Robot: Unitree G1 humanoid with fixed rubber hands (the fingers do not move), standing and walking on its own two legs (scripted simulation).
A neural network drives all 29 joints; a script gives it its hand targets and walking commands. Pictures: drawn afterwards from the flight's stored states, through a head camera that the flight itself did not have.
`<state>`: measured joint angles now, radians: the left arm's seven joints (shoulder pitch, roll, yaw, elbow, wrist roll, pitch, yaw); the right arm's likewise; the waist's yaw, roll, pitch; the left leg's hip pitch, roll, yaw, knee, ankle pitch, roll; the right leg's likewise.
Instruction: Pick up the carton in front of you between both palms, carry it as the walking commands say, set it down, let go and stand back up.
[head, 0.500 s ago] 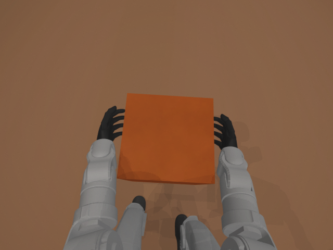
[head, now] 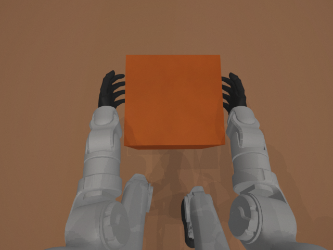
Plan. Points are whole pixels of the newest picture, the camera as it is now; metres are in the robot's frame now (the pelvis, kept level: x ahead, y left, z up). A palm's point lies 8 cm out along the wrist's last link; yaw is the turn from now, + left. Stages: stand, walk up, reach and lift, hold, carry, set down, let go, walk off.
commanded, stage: set down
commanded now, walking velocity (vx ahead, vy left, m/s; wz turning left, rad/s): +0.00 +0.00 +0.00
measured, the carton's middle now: (171, 111) +0.45 +0.03 -0.16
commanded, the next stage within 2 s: none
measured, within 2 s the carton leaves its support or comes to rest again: rests again in 1.48 s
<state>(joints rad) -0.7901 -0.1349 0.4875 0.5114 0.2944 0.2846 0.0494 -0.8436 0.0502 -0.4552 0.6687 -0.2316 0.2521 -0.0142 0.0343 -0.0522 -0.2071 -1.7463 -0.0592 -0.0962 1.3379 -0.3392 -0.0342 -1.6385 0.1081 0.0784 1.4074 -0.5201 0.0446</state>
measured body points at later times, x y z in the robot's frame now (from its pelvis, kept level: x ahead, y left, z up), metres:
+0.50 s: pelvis -0.02 -0.01 -0.12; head +0.29 +0.01 +0.20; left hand +0.45 +0.19 -0.25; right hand +0.51 -0.11 -0.25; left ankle +0.11 +0.12 -0.56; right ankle +0.05 -0.13 -0.56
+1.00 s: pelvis -0.03 -0.02 -0.20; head +0.32 -0.02 +0.08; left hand +0.47 +0.20 -0.35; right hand +0.53 -0.09 -0.37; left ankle +0.11 +0.12 -0.56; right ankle +0.05 -0.13 -0.56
